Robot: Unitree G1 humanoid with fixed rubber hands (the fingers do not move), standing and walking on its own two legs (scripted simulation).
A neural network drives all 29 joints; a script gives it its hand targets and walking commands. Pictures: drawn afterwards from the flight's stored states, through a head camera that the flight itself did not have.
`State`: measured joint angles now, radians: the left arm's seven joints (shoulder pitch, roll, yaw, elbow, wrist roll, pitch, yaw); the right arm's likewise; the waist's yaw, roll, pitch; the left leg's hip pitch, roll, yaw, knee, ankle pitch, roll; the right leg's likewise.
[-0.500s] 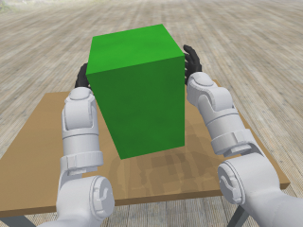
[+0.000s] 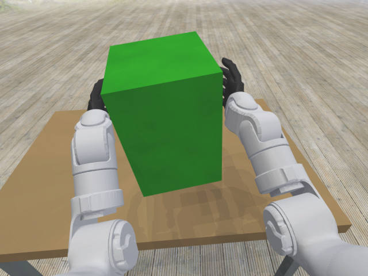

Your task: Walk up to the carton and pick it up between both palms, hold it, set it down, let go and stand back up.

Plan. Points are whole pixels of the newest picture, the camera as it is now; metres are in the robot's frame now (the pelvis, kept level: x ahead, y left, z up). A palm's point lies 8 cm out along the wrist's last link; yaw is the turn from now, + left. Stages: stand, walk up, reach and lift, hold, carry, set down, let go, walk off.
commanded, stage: hold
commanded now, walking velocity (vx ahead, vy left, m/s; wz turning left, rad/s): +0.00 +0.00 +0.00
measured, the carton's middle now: (168, 116) +0.38 +0.00 +0.21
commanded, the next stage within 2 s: set down in 1.26 s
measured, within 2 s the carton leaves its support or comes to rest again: neither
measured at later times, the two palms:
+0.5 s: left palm (106, 114) +0.38 +0.12 +0.24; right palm (238, 95) +0.37 -0.15 +0.26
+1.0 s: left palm (101, 115) +0.38 +0.13 +0.24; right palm (233, 96) +0.37 -0.13 +0.26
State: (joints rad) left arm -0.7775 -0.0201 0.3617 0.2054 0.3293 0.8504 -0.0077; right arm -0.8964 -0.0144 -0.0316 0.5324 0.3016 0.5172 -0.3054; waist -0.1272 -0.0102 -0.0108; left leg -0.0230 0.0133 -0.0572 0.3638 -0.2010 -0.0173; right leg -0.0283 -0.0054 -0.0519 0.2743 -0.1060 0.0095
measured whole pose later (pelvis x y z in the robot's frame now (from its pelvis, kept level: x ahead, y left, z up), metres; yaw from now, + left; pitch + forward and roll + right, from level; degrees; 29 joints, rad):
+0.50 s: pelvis +0.00 +0.00 +0.00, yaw +0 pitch -8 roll -1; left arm -0.81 -0.03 0.38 0.27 0.34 0.83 0.00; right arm -0.94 -0.03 -0.04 0.59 0.28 0.52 -0.28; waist -0.13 0.00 -0.01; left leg -0.03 0.02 -0.05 0.35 -0.19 -0.02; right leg -0.04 0.00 -0.05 0.27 -0.10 0.00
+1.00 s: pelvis +0.00 +0.00 +0.00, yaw +0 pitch -8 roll -1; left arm -0.78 -0.02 0.36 0.23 0.34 0.85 -0.01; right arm -0.91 -0.02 -0.03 0.56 0.30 0.53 -0.30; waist -0.13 -0.01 -0.01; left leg -0.02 0.01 -0.05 0.37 -0.21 -0.01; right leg -0.03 -0.01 -0.05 0.28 -0.11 0.01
